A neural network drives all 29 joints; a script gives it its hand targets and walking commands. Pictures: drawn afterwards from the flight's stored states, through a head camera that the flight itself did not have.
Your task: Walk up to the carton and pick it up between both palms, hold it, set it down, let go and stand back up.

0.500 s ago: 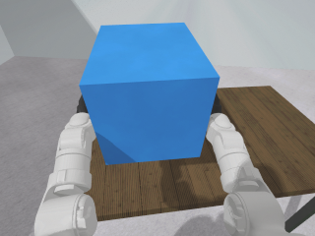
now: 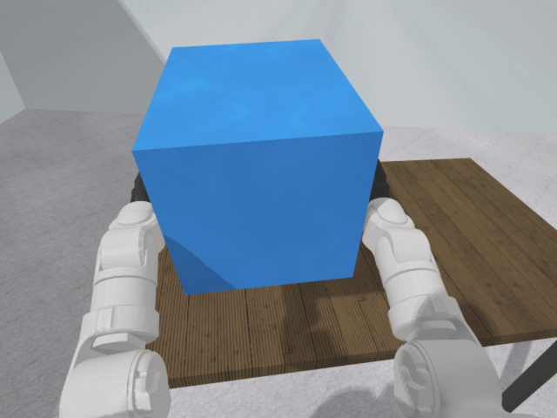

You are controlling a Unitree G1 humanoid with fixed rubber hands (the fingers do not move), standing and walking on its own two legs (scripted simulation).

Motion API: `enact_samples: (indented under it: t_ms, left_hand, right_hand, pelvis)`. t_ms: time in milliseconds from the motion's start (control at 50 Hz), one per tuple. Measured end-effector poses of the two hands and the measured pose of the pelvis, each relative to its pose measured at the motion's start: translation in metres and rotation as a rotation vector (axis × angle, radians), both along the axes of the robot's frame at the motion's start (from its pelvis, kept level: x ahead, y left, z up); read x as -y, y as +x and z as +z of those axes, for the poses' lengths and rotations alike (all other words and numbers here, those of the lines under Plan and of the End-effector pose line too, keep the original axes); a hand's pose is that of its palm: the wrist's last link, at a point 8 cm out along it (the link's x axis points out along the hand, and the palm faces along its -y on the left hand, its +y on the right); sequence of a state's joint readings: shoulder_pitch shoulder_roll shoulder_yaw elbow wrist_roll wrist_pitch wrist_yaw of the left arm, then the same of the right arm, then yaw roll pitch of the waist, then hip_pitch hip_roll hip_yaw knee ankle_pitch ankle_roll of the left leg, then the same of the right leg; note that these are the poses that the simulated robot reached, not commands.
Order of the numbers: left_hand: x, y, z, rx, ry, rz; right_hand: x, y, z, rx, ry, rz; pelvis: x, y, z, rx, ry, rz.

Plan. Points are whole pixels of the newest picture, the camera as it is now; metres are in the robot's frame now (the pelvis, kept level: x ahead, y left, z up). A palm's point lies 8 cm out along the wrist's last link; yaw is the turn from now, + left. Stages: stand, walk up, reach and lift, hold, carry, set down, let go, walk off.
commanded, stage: reach and lift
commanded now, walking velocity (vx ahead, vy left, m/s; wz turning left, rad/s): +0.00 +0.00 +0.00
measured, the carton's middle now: (257, 156) +0.45 +0.05 +0.23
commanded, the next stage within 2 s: hold in 0.64 s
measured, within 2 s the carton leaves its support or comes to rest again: neither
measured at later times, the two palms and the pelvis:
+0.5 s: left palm (152, 202) +0.37 +0.19 +0.19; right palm (384, 200) +0.39 -0.14 +0.20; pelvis +0.00 +0.00 +0.00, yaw +0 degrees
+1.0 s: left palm (152, 203) +0.36 +0.19 +0.19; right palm (386, 198) +0.38 -0.14 +0.20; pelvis +0.00 +0.00 +0.00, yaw +0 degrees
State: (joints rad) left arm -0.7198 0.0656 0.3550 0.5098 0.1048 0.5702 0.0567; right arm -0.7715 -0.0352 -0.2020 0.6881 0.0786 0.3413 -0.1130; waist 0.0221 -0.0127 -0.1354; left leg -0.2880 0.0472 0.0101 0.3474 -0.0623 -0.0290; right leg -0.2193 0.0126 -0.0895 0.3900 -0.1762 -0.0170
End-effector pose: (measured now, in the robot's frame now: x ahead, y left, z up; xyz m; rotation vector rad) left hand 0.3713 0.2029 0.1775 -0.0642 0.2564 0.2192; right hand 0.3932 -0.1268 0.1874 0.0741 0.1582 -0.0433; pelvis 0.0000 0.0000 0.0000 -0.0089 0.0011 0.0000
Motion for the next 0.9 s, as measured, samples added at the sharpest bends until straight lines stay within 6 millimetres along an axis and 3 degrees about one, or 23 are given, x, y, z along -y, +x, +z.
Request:
enact_samples:
  t_ms: [160, 340, 500, 720, 900]
  left_hand:
    - [0.003, 0.003, 0.001, -0.017, -0.001, -0.003]
    - [0.008, 0.004, 0.021, 0.04, 0.021, -0.015]
    - [0.011, -0.002, 0.014, -0.007, 0.03, -0.028]
    - [0.011, -0.011, 0.023, 0.026, 0.046, -0.03]
    - [0.011, -0.01, 0.013, -0.016, 0.046, -0.034]
  right_hand:
    - [0.003, 0.001, -0.001, -0.017, 0.0, -0.005]
    - [0.009, -0.001, 0.016, 0.039, 0.028, -0.015]
    - [0.011, -0.008, 0.009, -0.009, 0.034, -0.022]
    - [0.011, -0.016, 0.021, 0.025, 0.04, -0.021]
    - [0.012, -0.014, 0.014, -0.017, 0.033, -0.022]
  pelvis:
    - [0.0, 0.002, 0.0, -0.003, 0.001, 0.0]
    - [0.001, 0.003, 0.0, -0.004, 0.001, 0.0]
    - [0.001, 0.002, 0.0, 0.002, 0.001, 0.0]
    - [-0.001, -0.003, 0.0, 0.008, -0.001, 0.0]
    - [-0.001, -0.003, 0.0, 0.009, -0.001, 0.0]
